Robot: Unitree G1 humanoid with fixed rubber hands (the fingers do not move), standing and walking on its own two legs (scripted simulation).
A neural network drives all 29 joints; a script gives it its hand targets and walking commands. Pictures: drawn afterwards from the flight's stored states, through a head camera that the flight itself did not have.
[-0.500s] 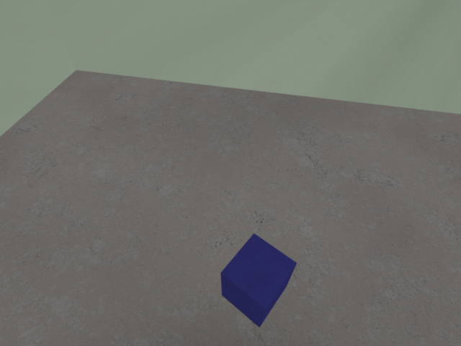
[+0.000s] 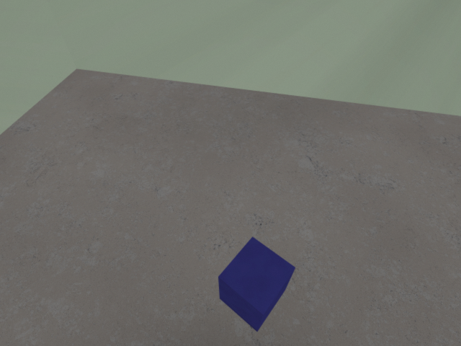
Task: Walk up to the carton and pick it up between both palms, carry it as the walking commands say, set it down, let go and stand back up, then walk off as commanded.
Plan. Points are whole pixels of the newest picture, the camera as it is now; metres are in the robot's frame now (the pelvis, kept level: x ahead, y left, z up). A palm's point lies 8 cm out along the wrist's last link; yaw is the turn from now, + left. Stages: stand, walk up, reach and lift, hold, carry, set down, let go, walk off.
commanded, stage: walk up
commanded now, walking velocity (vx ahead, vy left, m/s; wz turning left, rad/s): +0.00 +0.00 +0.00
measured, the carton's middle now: (254, 284) +0.45 -0.10 -0.66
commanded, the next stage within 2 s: none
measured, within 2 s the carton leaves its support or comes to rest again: neither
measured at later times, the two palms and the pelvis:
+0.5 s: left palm out of the picture -0.01 +0.29 -0.12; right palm out of the picture +0.06 -0.24 -0.13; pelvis +0.02 +0.03 +0.00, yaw -8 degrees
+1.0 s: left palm (101, 254) +0.34 +0.30 -0.13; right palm out of the picture +0.03 -0.12 -0.12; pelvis +0.12 +0.13 -0.01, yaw -23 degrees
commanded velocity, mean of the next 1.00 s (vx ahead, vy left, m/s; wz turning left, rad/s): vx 0.06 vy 0.10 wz -0.34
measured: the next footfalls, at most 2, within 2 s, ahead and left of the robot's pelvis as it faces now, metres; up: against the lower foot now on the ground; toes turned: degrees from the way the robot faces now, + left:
left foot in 0.68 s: +0.17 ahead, +0.23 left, +0.00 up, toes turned -9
right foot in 1.08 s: +0.13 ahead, +0.02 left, +0.00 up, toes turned -31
